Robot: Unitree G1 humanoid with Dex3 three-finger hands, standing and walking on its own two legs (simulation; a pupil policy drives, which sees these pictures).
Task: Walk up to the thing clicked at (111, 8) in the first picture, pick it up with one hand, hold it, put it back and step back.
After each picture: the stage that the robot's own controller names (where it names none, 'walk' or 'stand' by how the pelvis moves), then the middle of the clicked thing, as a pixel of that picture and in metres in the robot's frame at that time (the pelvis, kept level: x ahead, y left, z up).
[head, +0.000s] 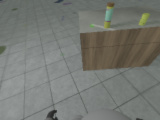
stand; (108, 16) +1.05 -0.15 +0.13
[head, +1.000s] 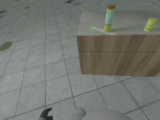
rise first; (108, 19) +0.94 -0.10 +0.15
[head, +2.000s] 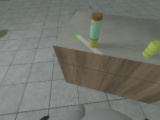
walk; (94, 32) +0.61 +0.08 +0.15
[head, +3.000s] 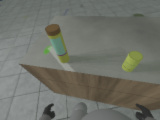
stand; (59, 46) +0.42 +0.24 +0.17
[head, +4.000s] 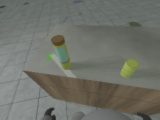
stand; (62, 54) +0.41 +0.23 +0.13
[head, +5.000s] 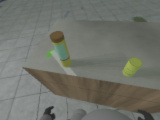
stand; (62, 52) +0.42 +0.22 +0.14
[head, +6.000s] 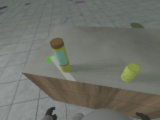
stand; (62, 57) +0.39 +0.22 +0.13
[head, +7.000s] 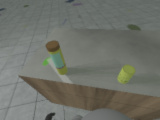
stand; (58, 60) +0.38 +0.24 +0.13
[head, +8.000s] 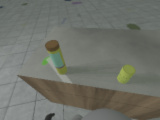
stand; (58, 59) +0.38 +0.25 +0.13
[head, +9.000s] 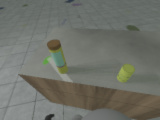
stand; (59, 58) +0.39 +0.24 +0.13
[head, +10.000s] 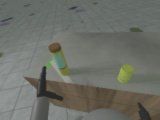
rise first; (60, 61) +0.38 +0.26 +0.13
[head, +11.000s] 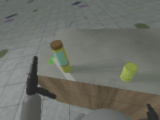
go down; (62, 58) +0.39 +0.25 +0.13
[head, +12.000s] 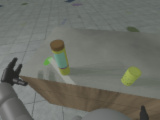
go down; (61, 60) +0.37 +0.22 +0.13
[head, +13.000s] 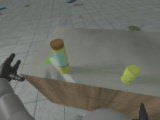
approach; (61, 58) +0.39 +0.23 +0.14
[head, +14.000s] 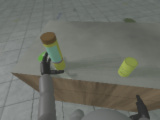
close; (55, 54) +0.39 +0.24 +0.16
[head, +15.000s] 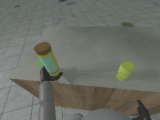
lift; (51, 64) +0.33 +0.26 +0.16
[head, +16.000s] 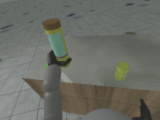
lift; (59, 47) +0.33 +0.19 +0.30
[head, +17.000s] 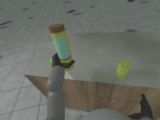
hold; (63, 49) +0.35 +0.18 +0.26
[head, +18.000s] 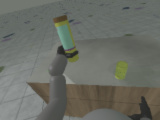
hold; (67, 40) +0.39 +0.15 +0.32
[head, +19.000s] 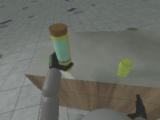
crouch; (63, 51) +0.32 +0.17 +0.27
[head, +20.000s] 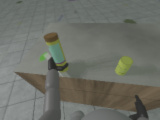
lower; (58, 54) +0.40 +0.23 +0.15
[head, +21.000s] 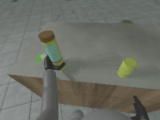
lower; (54, 53) +0.39 +0.25 +0.17
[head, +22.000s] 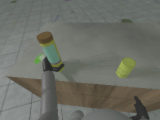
lower; (53, 54) +0.39 +0.25 +0.17
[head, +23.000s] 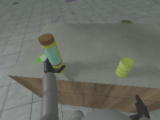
lower; (54, 56) +0.38 +0.24 +0.17
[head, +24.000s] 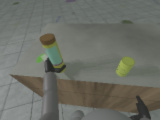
lower; (55, 56) +0.38 +0.24 +0.17
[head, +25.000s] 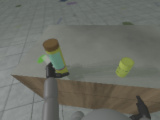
open; (57, 60) +0.35 +0.22 +0.16
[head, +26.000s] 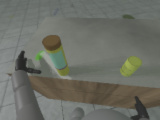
sink last; (59, 59) +0.35 +0.20 +0.17
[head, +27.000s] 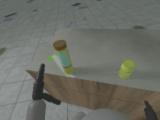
stand; (65, 59) +0.37 +0.22 +0.14
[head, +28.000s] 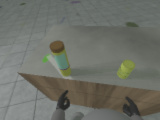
stand; (62, 61) +0.36 +0.21 +0.13
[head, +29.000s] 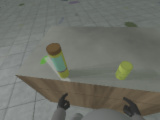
stand; (59, 63) +0.34 +0.22 +0.13
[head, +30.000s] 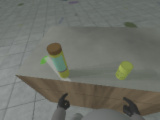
stand; (60, 63) +0.35 +0.22 +0.13
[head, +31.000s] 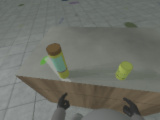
stand; (59, 63) +0.34 +0.22 +0.13
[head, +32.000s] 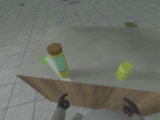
stand; (60, 63) +0.35 +0.22 +0.13
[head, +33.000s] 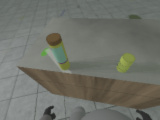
walk; (60, 54) +0.38 +0.22 +0.14
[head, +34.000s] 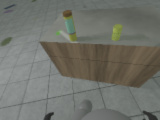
walk; (70, 27) +0.71 +0.24 +0.14
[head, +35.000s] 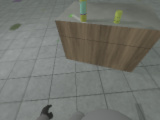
stand; (83, 9) +1.08 +0.18 +0.15
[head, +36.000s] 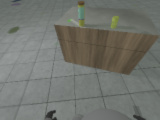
stand; (81, 14) +1.07 +0.18 +0.13
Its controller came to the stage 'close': yes
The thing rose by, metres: 0.24
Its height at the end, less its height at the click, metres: +0.00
